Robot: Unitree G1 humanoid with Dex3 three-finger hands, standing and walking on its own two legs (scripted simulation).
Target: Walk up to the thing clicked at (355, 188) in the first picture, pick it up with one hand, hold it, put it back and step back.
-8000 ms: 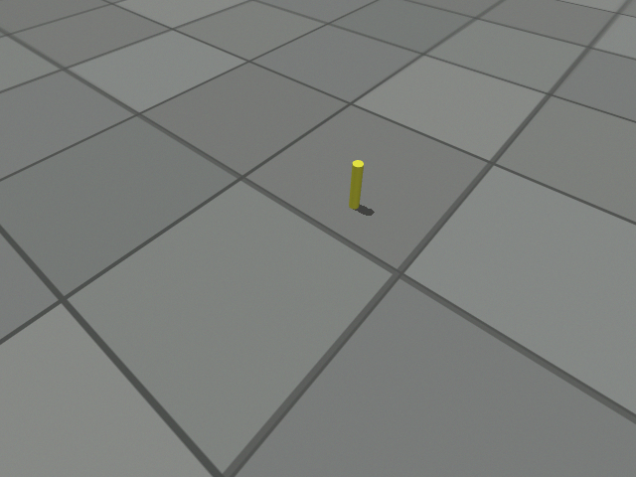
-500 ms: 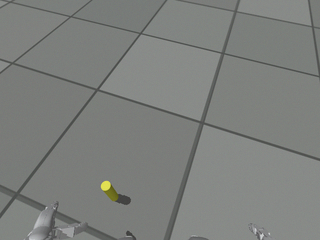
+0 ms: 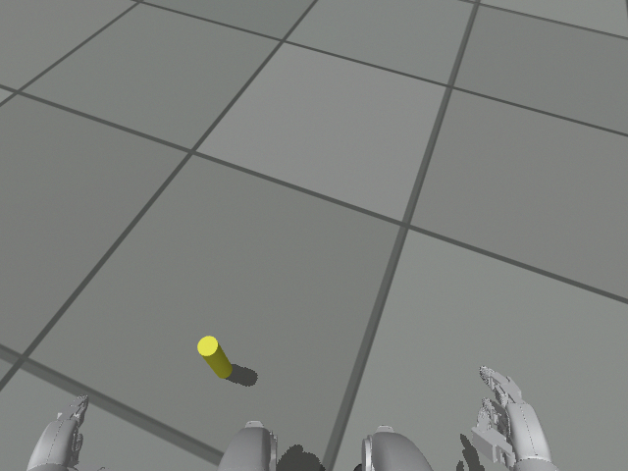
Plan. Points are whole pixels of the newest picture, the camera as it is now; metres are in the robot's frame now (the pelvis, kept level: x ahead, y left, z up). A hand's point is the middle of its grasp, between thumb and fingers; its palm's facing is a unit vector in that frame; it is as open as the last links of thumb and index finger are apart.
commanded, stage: go down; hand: left
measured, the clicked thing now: (216, 359) +0.39 +0.26 -0.57
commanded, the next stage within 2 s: none
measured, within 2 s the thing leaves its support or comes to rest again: neither
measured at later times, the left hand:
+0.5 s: hand (81, 410) +0.21 +0.37 -0.19, palm faces +0.24 -0.94 -0.25, open 17.4 cm
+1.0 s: hand (73, 384) +0.25 +0.42 -0.23, palm faces +0.27 -0.95 -0.16, open 17.6 cm
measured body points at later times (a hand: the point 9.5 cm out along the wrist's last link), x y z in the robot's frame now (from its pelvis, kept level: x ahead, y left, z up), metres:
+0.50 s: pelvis -0.04 +0.00 -0.12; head +0.12 +0.04 +0.30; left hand +0.19 +0.42 -0.17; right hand +0.15 -0.26 -0.21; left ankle +0.01 +0.12 -0.66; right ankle +0.01 -0.14 -0.66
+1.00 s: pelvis -0.07 +0.00 -0.21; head +0.13 +0.04 +0.19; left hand +0.24 +0.47 -0.22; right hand +0.10 -0.28 -0.32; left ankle +0.01 +0.12 -0.66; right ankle +0.01 -0.14 -0.66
